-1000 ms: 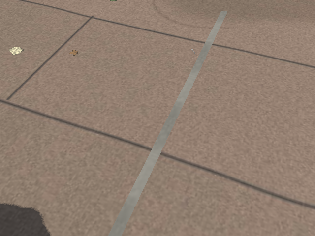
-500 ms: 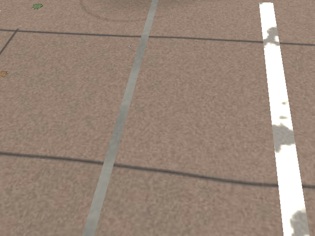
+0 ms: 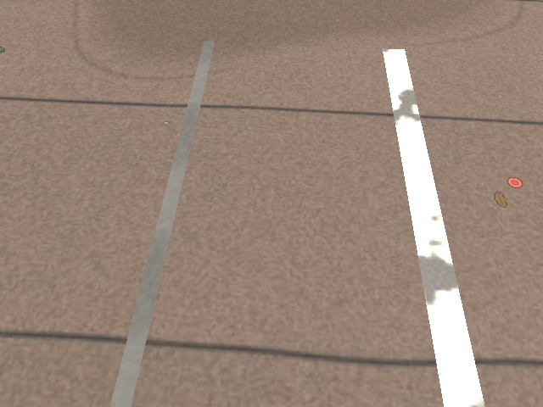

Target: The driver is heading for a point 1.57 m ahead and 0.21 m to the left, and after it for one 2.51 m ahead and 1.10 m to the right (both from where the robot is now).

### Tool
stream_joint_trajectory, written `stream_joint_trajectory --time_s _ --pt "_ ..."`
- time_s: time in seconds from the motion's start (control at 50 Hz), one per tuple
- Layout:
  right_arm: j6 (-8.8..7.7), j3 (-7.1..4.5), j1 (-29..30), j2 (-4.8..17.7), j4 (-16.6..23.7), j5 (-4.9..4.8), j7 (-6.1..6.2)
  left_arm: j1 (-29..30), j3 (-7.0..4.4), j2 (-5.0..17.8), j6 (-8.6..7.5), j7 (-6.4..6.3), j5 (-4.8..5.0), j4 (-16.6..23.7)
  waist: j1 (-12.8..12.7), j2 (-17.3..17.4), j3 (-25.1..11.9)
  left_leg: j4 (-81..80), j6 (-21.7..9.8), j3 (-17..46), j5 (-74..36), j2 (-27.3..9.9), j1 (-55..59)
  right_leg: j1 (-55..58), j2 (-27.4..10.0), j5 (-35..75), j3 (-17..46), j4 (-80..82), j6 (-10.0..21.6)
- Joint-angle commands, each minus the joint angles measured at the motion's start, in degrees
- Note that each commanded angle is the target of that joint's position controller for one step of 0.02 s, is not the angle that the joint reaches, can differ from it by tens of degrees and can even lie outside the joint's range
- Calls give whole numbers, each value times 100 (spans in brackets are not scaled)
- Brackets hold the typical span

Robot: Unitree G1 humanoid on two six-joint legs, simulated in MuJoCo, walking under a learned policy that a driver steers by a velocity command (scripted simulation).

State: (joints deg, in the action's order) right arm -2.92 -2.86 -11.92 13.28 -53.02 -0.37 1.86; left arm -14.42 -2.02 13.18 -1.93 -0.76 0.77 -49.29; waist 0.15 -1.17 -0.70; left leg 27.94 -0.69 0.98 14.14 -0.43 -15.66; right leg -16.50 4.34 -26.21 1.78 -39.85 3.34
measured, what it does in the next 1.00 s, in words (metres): walks ahead: right foot, then left foot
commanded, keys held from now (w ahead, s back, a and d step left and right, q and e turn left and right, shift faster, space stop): w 1.00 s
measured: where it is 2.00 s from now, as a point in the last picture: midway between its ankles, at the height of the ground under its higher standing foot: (258, 237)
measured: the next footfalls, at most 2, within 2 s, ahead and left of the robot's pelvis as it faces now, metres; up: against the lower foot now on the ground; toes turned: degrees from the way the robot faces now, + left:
right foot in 0.18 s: +0.08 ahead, -0.13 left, +0.00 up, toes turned +0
left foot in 0.66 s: +0.46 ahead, +0.08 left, +0.00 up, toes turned +2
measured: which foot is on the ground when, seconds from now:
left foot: down 0.00-0.18, up 0.20-0.64, down 0.66-1.00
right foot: up 0.00-0.16, down 0.18-0.68, up 0.70-1.00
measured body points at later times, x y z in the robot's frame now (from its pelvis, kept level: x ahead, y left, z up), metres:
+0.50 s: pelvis +0.17 -0.04 +0.01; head +0.19 -0.06 +0.45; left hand +0.10 +0.20 -0.12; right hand +0.37 -0.27 -0.11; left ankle +0.35 +0.12 -0.68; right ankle +0.04 -0.13 -0.74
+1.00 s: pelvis +0.45 +0.00 +0.01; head +0.47 +0.01 +0.46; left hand +0.62 +0.26 -0.10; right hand +0.46 -0.26 -0.13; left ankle +0.42 +0.08 -0.74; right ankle +0.62 -0.18 -0.67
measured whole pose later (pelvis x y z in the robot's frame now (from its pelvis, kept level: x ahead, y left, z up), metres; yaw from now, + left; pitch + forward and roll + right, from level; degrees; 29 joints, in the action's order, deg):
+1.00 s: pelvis +0.45 +0.00 +0.01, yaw +0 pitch +1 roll +2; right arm -5.6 -2.6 -19.9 14.0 -54.9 -0.1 -0.9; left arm -7.4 -3.6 15.3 -4.6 -0.8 0.3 -47.3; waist 3.5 -2.3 0.2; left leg 12.3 -4.4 -3.1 9.7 5.0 -4.0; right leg -40.4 -8.7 1.0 3.2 -45.9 0.4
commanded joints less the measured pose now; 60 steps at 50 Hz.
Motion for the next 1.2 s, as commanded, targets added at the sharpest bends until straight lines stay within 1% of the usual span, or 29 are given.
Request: stream_joint_trajectory --time_s 0.02,0.1,0.16,0.18,0.2,0.22,0.24,0.26,0.3,0.32,0.38,0.44,0.56,0.62,0.64,0.66,0.68,0.7,0.72,0.74,0.76,0.78,0.82,0.88,1.0,1.1,1.16,1.18,1.2 --pt "-179 -269 -319 1082 170 -36 20 323 -205 633 -209 34 70 470 157 1139 350 -1948 -1346 2707 1937 -1936 821 -1693 -547 -398 165 -966 35" --pt "-126 -286 113 1100 270 -178 -36 83 -159 290 -335 96 5 210 -123 979 52 -1741 -899 1072 745 -1046 -21 81 -275 813 -486 635 8" --pt "-73 -218 -83 856 179 -158 -68 -705 -257 365 -275 73 53 -162 -433 735 -37 -985 -710 743 1288 -787 -805 1425 -119 1186 -649 1253 -21" --pt "-100 -116 86 537 258 -105 -98 -1154 -318 546 -270 35 84 -254 -637 281 -16 -45 -457 476 1237 -548 -1430 1979 -686 756 145 1642 146" --pt "-188 11 234 94 466 -29 -129 -1624 -432 1118 -269 -17 53 -248 -730 -1188 -123 1953 -87 -247 1154 -55 -2431 2549 -1998 -165 2206 2571 661" --pt "-313 -52 473 365 707 -168 -122 -1823 -493 1478 -356 79 -71 -294 -743 -1625 170 3111 -207 144 1723 65 -3403 2325 -2818 -1122 4015 3217 1450" --pt "-377 -118 524 717 717 -262 -146 -1347 -364 1056 -451 116 -84 -159 -511 -897 620 3668 -365 462 1253 -366 -3860 2135 -2724 -1351 3790 3225 1400" --pt "-405 -134 410 800 633 -242 -185 -1007 -274 790 -503 145 -79 -55 -343 -625 683 3729 -471 465 597 -531 -3872 2068 -2406 -776 3108 3178 1139" --pt "-417 -158 298 752 500 -66 -203 -688 -208 701 -475 181 -48 54 -182 -320 558 3354 -441 340 -168 -725 -3500 1900 -1965 836 2025 3219 791" --pt "-401 -143 318 641 481 -52 -239 -823 -166 591 -439 173 -77 -6 -183 -369 488 3227 -394 223 -456 -735 -3303 1839 -1789 1629 1596 3228 703" --pt "-331 -81 627 398 591 -12 -296 -1292 -141 566 -361 101 -76 -207 -257 -354 425 2689 -173 -76 -1017 -609 -3234 1859 -1563 3242 844 3175 708" --pt "-322 25 1415 198 902 -39 -335 -1393 -129 663 -327 20 -69 -264 -406 -316 588 1424 -58 -265 -1687 -400 -2763 1473 -1402 3242 450 3307 645" --pt "-358 59 2147 362 1286 -127 -490 -1636 -169 777 -324 -24 24 -498 -402 -398 877 265 -285 -261 -1756 -192 -2339 1991 -1791 3358 361 3227 635" --pt "-384 -84 1508 700 1195 -101 -495 -1436 -242 964 -243 -43 -29 -471 64 -631 234 203 -574 -488 -1171 175 -1232 2454 -1842 5887 231 2197 465" --pt "-366 -209 635 927 956 -111 -451 -1326 -238 959 -186 -38 -67 -444 512 -669 -312 150 -739 -616 -1146 365 -116 2303 -1644 6703 64 1181 349" --pt "-332 -312 -460 1186 694 -82 -385 -1218 -192 892 -177 -26 -115 -337 974 -565 -1032 361 -1015 -42 -1263 -168 1720 1212 -1457 5960 9 -239 187" --pt "-299 -448 -1312 1705 529 90 -353 -1962 6 160 -264 57 -107 -291 754 856 -2111 169 -1990 2662 -217 -1825 4226 -1256 -478 2954 -143 -2781 -220" --pt "-282 -315 -1328 1297 441 49 -369 -2028 39 154 -429 101 -2 -447 723 1343 -2610 -940 -2128 4435 431 -2274 4364 -1980 -69 -439 731 -3824 -166" --pt "-283 -225 -772 1000 474 -29 -369 -1348 -118 683 -514 115 174 -216 640 1106 -1462 -1135 -1749 3630 627 -2008 3457 -2541 -455 -212 712 -4142 -71" --pt "-290 -164 -216 819 593 -40 -364 -817 -143 830 -549 82 211 -45 449 605 -733 -1305 -1548 2726 200 -1821 2345 -2469 -782 346 478 -3911 -16" --pt "-322 -118 138 673 626 9 -396 -564 -176 801 -532 28 136 2 228 201 -292 -1519 -1434 2115 -380 -1588 1397 -2206 -1006 731 350 -3538 -22" --pt "-370 -80 320 550 630 73 -418 -662 -215 713 -454 -13 61 -18 -24 308 -164 -1691 -1323 1639 -696 -1342 818 -1794 -1208 977 383 -3209 -13" --pt "-411 -82 302 524 524 74 -447 -913 -186 415 -303 -34 31 -80 -212 487 -63 -1985 -1373 1206 -874 -1142 248 -1410 -1306 1115 326 -2893 -67" --pt "-439 -121 7 749 341 68 -367 -407 -222 484 -230 -69 -35 139 -196 446 255 -2223 -1445 820 -1213 -1097 74 -1893 -1415 1677 238 -2195 -240" --pt "-334 -141 -653 995 140 -24 -213 979 -141 349 -335 39 -41 532 252 334 397 -2194 -1140 327 -1469 -907 622 -2049 -1167 3316 -46 53 -312" --pt "-191 -154 -1207 1054 -76 -96 -184 1823 -111 447 -428 210 23 900 474 359 571 -1679 -1132 691 -1394 -1238 1427 -2095 -925 2843 -11 938 -272" --pt "-104 -217 -1032 1214 -30 -106 -142 1383 -206 732 -524 257 28 856 87 575 297 -1079 -974 943 -1998 -1356 1555 -1149 -709 2280 -75 1281 -123" --pt "-89 -190 -919 1157 15 -91 -144 713 -316 930 -545 226 15 667 -279 538 -98 -355 -839 780 -2700 -1091 1402 -160 -581 2240 -192 1457 15" --pt "-103 -95 -841 910 136 -15 -156 -363 -452 1292 -566 167 -60 430 -726 349 -944 1052 -636 529 -2384 -728 609 1544 -1085 2417 229 1153 321"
